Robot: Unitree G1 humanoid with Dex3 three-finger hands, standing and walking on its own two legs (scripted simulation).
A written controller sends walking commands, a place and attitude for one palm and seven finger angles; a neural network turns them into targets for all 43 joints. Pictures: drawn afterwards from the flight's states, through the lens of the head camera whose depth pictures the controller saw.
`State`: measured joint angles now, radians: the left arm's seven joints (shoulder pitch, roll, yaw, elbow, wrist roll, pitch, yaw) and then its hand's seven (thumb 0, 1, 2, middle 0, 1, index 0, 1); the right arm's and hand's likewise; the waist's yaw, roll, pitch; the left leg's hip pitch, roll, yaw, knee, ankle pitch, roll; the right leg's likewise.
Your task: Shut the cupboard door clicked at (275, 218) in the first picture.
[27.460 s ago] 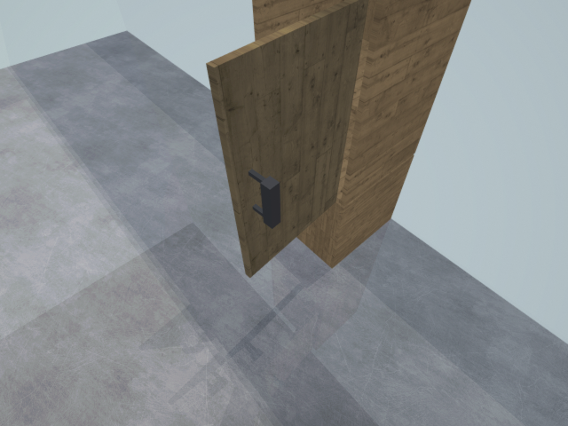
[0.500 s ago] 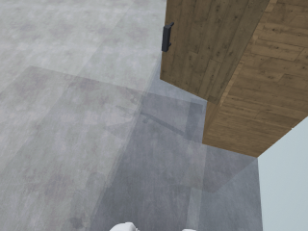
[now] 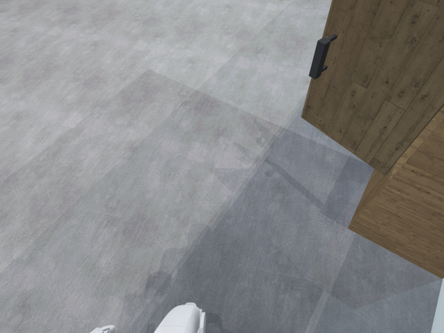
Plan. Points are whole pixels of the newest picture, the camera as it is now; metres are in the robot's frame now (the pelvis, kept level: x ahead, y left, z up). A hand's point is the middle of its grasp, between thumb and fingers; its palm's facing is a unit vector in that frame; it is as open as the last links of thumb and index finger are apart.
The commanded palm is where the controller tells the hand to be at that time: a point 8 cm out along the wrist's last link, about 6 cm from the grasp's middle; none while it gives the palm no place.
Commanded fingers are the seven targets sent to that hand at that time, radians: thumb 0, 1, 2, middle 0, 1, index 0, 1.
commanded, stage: walk to a spot facing it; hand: left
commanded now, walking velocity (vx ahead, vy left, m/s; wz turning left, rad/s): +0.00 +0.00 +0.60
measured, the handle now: (323, 56) +0.86 -0.30 -0.04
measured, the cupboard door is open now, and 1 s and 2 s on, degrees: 73 73 73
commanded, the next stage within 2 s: turn to face it in 0.90 s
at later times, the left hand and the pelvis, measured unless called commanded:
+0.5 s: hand out of the picture +0.05 +0.22 -0.16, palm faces +0.37 -0.88 -0.30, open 7.4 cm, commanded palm none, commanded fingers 0.00 0.90 0.90 -0.20 -0.30 -0.20 -0.30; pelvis +0.07 -0.01 -0.02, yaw +21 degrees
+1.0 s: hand out of the picture +0.07 +0.27 -0.19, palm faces +0.65 -0.73 -0.22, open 7.4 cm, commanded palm none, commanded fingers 0.00 0.90 0.90 -0.20 -0.30 -0.20 -0.30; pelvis +0.18 +0.10 -0.02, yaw +38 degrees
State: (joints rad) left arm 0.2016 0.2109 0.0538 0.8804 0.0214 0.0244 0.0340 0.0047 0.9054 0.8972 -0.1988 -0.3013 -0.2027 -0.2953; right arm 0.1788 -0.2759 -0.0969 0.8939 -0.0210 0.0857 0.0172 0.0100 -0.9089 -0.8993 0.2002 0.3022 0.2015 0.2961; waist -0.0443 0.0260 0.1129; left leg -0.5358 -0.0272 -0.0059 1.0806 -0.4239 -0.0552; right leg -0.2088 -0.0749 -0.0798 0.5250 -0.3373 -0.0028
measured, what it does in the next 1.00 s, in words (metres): walks ahead, turning left: left foot, then right foot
